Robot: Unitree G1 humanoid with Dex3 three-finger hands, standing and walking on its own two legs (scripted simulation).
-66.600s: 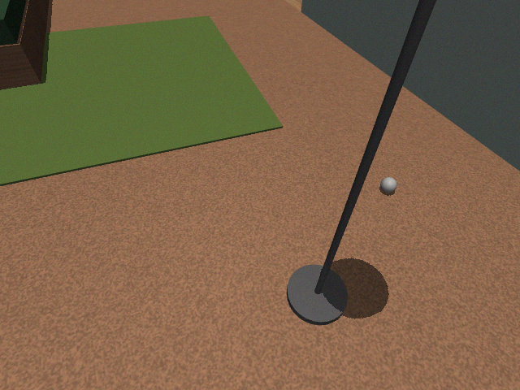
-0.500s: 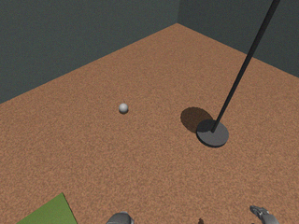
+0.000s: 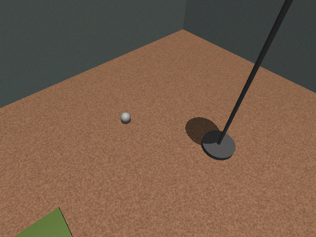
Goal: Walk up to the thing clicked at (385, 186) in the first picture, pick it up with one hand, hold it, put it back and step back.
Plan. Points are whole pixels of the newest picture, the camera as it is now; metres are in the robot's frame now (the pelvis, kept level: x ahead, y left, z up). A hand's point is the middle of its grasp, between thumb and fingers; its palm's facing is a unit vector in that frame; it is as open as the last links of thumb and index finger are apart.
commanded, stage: step back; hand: left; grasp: from above
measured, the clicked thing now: (125, 117) +1.09 +0.23 -0.72
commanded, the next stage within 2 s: stand in 0.38 s
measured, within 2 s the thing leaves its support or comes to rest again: neither
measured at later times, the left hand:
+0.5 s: hand out of the picture +0.14 +0.28 -0.15, palm faces +0.04 -0.94 -0.35, open 7.4 cm
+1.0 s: hand out of the picture +0.12 +0.26 -0.13, palm faces +0.01 -0.94 -0.34, open 7.4 cm
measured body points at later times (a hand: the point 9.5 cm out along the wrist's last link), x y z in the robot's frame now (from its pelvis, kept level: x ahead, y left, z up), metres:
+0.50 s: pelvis +0.05 +0.02 +0.01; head +0.08 +0.03 +0.46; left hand +0.14 +0.33 -0.12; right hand +0.14 -0.28 -0.12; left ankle +0.02 +0.14 -0.73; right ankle +0.05 -0.12 -0.73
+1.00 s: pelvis +0.05 +0.00 +0.02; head +0.06 +0.00 +0.47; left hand +0.12 +0.31 -0.11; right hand +0.16 -0.29 -0.11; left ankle +0.02 +0.14 -0.73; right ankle +0.05 -0.12 -0.73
